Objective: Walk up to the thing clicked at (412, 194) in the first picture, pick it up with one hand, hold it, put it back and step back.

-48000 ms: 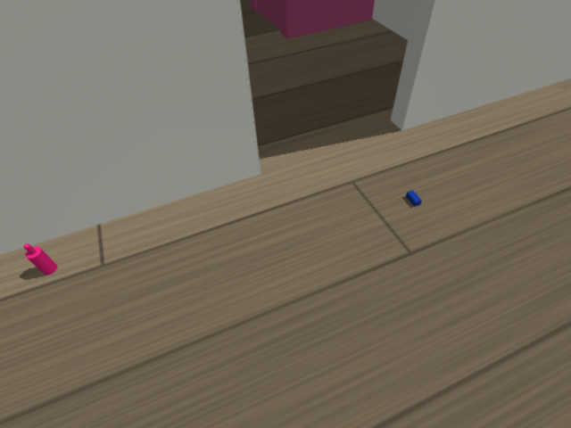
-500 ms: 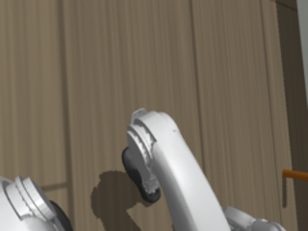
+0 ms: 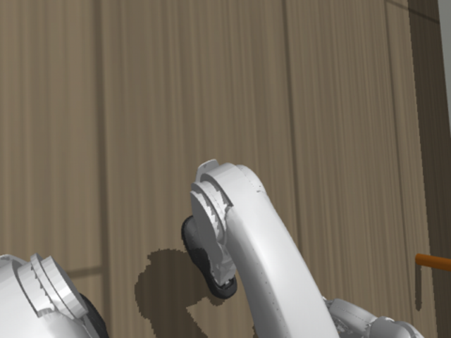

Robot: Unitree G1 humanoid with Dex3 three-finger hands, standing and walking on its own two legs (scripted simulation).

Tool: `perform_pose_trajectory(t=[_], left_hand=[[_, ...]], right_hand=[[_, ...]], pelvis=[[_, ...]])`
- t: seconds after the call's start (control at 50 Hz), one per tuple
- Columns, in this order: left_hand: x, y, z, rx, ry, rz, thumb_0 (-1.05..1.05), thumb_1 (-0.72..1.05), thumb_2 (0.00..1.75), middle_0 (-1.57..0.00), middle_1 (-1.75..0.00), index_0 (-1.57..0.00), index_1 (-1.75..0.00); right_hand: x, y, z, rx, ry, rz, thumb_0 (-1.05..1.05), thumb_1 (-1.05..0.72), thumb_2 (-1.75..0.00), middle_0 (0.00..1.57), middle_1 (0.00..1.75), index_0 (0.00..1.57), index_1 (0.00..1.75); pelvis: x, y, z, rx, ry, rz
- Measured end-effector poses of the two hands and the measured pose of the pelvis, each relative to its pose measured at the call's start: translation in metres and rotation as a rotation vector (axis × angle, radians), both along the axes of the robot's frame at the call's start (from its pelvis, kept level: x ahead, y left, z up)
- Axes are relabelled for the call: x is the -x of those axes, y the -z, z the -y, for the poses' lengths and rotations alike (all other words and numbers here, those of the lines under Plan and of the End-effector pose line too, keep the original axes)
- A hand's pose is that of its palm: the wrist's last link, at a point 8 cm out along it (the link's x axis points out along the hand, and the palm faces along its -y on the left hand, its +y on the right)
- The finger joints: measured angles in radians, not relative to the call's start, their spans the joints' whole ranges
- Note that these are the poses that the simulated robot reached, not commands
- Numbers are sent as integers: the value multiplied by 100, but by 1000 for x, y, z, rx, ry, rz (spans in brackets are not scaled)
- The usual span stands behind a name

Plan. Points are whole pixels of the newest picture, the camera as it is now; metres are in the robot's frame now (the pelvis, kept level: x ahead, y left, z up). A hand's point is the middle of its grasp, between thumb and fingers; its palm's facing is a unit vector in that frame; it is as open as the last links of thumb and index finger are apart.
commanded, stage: close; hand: left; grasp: from above
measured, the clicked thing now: out of the picture +0.46 +0.30 -0.29
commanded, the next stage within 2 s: settle in 0.02 s
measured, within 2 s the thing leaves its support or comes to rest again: leaves its support in 0.56 s
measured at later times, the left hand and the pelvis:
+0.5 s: hand out of the picture +0.45 +0.28 -0.25, palm faces -0.04 -0.49 -0.87, open 9.8 cm; pelvis +0.00 +0.00 +0.00, yaw +0 degrees
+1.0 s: hand out of the picture +0.44 +0.29 -0.16, palm faces -0.07 -0.46 -0.89, open 9.8 cm; pelvis -0.01 -0.01 +0.03, yaw +1 degrees
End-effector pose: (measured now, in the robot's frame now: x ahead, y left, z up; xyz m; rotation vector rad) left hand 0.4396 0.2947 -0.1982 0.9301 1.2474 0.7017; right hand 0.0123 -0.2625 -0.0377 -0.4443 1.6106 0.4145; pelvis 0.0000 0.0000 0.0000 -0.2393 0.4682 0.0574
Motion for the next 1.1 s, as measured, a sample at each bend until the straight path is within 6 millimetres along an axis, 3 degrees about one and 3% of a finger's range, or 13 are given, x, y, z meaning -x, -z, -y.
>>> perform_pose_trajectory(t=[0.18, 0.58, 0.72, 0.88, 1.0, 1.1], left_hand=[[0, -1, 3, 0, 15, -1, 5, 19, 37, -67, -49, -60, -47], [-5, -8, 8, 44, -18, 39, 10, 25, 27, -100, -48, -63, -34], [-15, -34, 0, 43, -48, 79, 12, 27, 25, -103, -44, -64, -29], [-18, -80, -16, -53, 76, 44, 12, 28, 25, -106, -44, -64, -28], [0, -96, -6, -12, 47, -2, 11, 26, 27, -107, -45, -64, -29], [-2, -103, 6, 32, 35, 14, 10, 24, 28, -106, -47, -65, -31]], right_hand=[[2, -2, 2, 2, 3, -8, -1, -89, -89, 19, 30, 19, 30], [-1, 5, -2, -33, 26, -1, -1, -90, -89, 19, 30, 19, 30], [0, 2, -3, -34, 67, 1, -1, -90, -89, 19, 30, 19, 30], [6, 1, 1, -38, 145, 36, -1, -90, -89, 19, 30, 19, 30], [18, -8, 8, -23, 179, 63, -1, -90, -89, 19, 29, 19, 30], [34, -17, 16, 14, 202, 53, -1, -90, -89, 19, 30, 19, 30]], pelvis=[[0, -2, 0, 0, -2, -3], [2, -4, 1, -9, 0, -10], [3, -12, 2, -16, -5, -30], [6, -22, 2, -28, 8, -67], [10, -30, 6, -42, 8, -70], [14, -35, 9, -49, 4, -62]])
